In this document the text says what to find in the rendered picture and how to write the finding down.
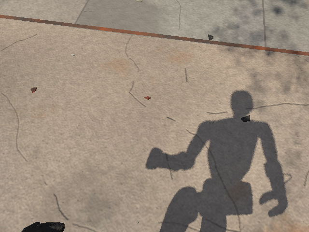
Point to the left robot hand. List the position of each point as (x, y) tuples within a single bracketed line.
[(45, 227)]

